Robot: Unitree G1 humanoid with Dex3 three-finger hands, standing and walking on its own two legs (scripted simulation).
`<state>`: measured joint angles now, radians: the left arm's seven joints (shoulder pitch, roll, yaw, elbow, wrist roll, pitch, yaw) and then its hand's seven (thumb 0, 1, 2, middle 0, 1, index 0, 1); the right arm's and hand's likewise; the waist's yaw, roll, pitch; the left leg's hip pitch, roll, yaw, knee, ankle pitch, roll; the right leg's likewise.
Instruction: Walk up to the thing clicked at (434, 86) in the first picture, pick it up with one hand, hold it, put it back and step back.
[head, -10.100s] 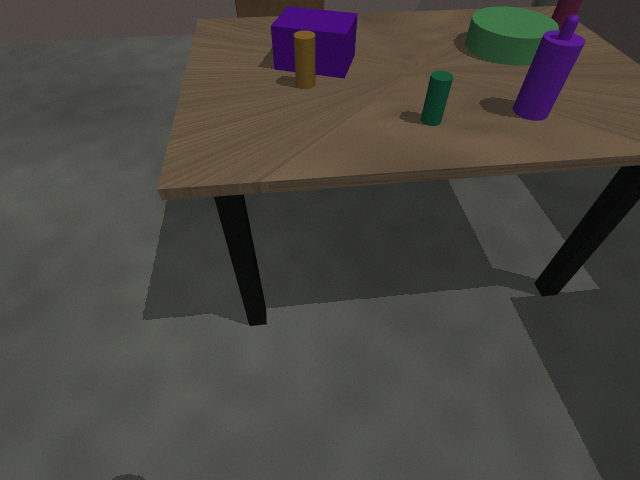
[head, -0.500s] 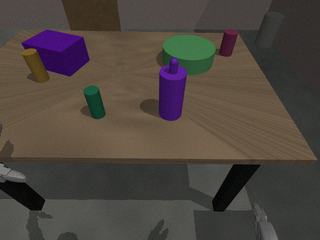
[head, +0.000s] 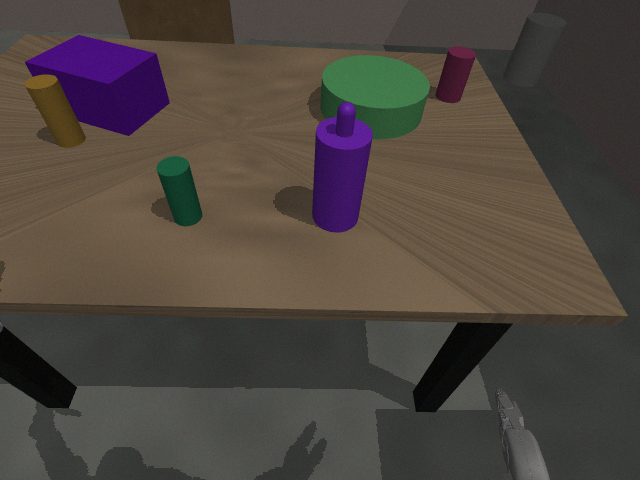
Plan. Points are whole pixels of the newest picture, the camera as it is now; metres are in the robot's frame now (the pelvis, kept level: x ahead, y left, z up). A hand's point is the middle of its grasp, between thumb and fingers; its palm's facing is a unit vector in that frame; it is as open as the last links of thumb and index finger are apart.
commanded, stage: go down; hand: left
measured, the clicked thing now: (181, 192) +0.56 +0.23 +0.02
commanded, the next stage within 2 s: approach in 1.82 s
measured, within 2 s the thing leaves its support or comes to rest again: neither
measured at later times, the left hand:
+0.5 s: hand out of the picture +0.37 +0.39 +0.13, palm faces +0.21 -0.98 +0.00, open 17.7 cm
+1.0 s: hand out of the picture +0.39 +0.41 +0.13, palm faces +0.22 -0.97 +0.01, open 17.7 cm
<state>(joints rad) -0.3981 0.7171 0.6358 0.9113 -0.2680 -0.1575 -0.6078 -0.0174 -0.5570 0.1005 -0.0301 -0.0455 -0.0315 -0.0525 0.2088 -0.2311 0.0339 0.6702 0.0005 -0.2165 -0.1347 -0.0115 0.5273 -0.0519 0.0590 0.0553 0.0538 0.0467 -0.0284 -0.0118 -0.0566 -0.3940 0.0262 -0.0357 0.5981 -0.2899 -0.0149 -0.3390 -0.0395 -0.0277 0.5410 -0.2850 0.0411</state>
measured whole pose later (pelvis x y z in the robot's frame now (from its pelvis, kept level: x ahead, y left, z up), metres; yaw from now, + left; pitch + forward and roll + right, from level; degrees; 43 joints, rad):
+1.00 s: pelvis +0.01 +0.01 -0.02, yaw -1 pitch +13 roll -3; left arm -0.64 0.93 0.70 1.12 -0.18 -0.11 -0.61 -0.02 -0.61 0.09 -0.04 -0.05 -0.04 -0.07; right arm 0.27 -0.25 0.07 0.51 -0.01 -0.24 -0.14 -0.01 0.52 -0.06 0.06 0.06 0.05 0.05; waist -0.08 -0.01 -0.12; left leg -0.65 0.04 -0.04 0.81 -0.39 0.00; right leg -0.58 -0.02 -0.02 0.71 -0.36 0.05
